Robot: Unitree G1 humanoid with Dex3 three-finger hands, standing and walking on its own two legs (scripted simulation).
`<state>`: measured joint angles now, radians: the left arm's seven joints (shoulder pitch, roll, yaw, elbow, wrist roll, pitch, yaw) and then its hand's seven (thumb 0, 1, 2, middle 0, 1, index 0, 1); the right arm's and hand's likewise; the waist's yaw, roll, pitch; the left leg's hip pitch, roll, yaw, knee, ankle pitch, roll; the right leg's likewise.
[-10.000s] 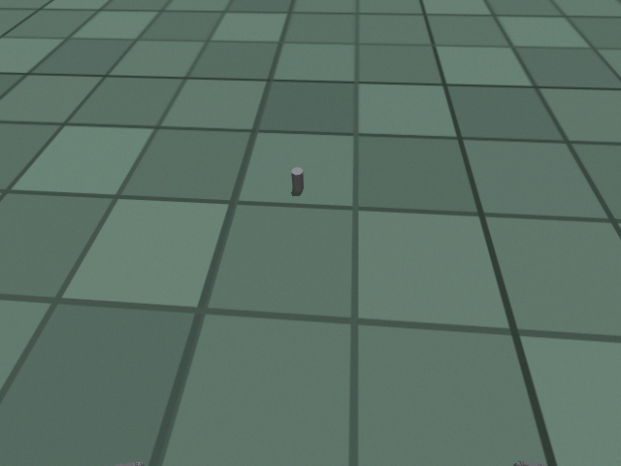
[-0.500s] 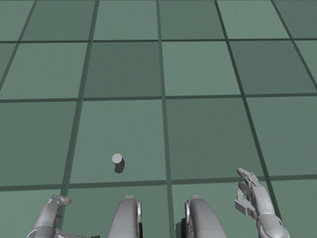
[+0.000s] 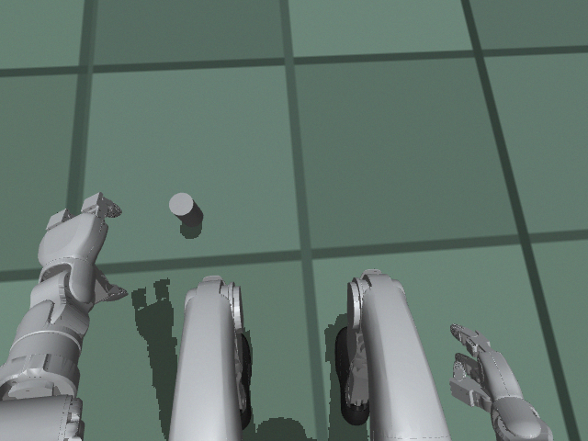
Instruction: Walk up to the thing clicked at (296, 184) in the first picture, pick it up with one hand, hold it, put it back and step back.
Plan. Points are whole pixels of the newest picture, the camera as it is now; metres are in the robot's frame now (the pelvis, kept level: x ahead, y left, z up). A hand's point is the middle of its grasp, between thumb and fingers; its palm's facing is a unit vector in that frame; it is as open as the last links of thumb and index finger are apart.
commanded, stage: rise first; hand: left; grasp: from above
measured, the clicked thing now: (187, 210) +0.50 +0.25 -0.41
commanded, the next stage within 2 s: none
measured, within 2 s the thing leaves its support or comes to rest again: neither
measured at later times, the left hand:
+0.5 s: hand (129, 227) +0.41 +0.30 -0.23, palm faces -0.46 -0.09 -0.89, open 14.0 cm
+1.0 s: hand (142, 216) +0.45 +0.30 -0.27, palm faces -0.45 -0.03 -0.89, open 13.9 cm
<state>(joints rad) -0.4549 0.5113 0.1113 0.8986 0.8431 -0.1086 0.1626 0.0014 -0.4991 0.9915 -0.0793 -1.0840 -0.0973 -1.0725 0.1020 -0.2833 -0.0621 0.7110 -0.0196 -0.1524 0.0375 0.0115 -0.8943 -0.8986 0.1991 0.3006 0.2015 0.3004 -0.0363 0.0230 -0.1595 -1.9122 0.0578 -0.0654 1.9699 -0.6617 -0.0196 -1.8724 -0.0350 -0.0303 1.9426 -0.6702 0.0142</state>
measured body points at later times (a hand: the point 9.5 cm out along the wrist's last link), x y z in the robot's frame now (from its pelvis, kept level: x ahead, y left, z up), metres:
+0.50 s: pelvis -0.02 +0.01 -0.08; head +0.20 +0.06 +0.31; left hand +0.43 +0.30 -0.17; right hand +0.05 -0.28 -0.19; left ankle +0.08 +0.13 -0.43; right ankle +0.08 -0.13 -0.43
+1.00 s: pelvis -0.01 +0.01 -0.11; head +0.23 +0.06 +0.27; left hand +0.47 +0.30 -0.21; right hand +0.04 -0.27 -0.22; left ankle +0.08 +0.13 -0.43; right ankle +0.08 -0.13 -0.43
